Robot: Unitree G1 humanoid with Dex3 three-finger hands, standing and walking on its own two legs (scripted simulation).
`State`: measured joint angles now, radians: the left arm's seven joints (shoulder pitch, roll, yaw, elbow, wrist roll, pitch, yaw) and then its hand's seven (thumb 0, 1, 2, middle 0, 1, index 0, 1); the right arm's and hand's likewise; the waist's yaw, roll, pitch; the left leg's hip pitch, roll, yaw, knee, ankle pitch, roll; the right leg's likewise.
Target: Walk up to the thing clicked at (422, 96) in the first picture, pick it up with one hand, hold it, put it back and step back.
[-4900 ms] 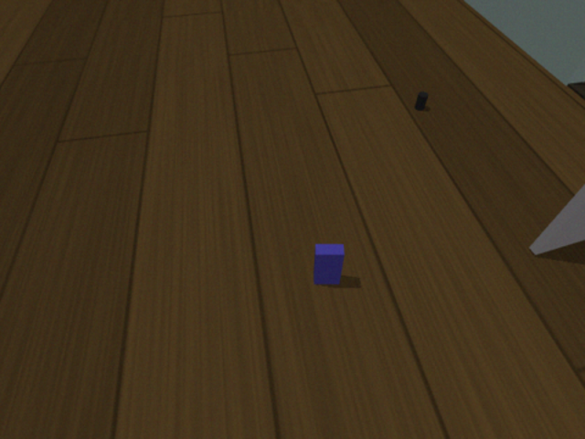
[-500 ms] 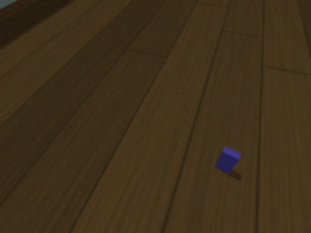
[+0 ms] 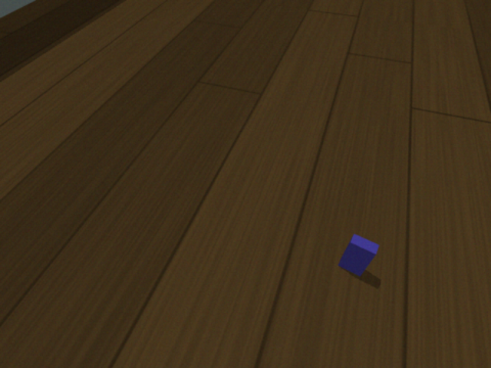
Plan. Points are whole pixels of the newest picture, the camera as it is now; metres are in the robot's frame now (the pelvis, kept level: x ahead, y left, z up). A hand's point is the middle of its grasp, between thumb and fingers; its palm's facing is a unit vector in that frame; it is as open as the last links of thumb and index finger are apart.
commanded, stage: stand
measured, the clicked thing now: out of the picture +1.30 -1.53 -0.74
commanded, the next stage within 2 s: walk up in 0.76 s
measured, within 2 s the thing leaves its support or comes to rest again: neither
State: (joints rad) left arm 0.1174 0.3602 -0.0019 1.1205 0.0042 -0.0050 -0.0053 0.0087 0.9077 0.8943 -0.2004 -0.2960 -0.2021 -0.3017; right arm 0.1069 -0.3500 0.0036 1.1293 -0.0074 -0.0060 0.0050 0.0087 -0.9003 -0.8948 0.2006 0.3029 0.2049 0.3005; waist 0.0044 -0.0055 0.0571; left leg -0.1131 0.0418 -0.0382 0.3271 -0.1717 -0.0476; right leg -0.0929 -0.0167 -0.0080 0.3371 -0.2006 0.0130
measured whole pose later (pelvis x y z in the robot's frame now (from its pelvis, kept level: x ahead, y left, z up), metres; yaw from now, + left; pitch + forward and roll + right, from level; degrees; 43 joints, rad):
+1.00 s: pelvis +0.04 +0.03 -0.01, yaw +2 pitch -2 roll -2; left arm 0.26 0.40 0.08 1.02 0.04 -0.04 -0.05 0.01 0.90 0.89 -0.20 -0.30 -0.21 -0.30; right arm 0.20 -0.43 -0.09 1.05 -0.04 -0.02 0.06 0.01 -0.90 -0.89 0.20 0.30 0.20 0.30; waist 0.05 0.02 0.05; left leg -0.34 0.06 0.00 0.65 -0.42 0.02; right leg -0.04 -0.04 -0.03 0.38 -0.30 0.00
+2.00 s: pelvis +0.46 +0.04 -0.03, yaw +0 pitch -3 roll +0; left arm 0.35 0.44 0.06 0.85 0.01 -0.05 -0.05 0.01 0.90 0.89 -0.20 -0.30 -0.20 -0.30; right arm 0.27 -0.40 -0.08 0.87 -0.04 -0.06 0.07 0.01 -0.90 -0.90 0.20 0.30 0.20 0.30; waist 0.04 -0.05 0.09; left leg -0.40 0.05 0.07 0.60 -0.15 0.02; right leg -0.10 -0.05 -0.08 0.65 -0.47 -0.02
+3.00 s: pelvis +0.74 +0.02 -0.03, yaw +0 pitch -3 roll -1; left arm 0.25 0.40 0.01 0.87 -0.02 -0.02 0.02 0.01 0.91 0.89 -0.20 -0.30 -0.20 -0.30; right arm 0.18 -0.36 -0.03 0.88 -0.02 -0.02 0.03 0.01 -0.90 -0.89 0.20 0.30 0.20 0.30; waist 0.03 -0.03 0.15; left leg -0.38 0.02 0.03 0.62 -0.19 0.03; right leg -0.29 -0.03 -0.04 0.87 -0.55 -0.03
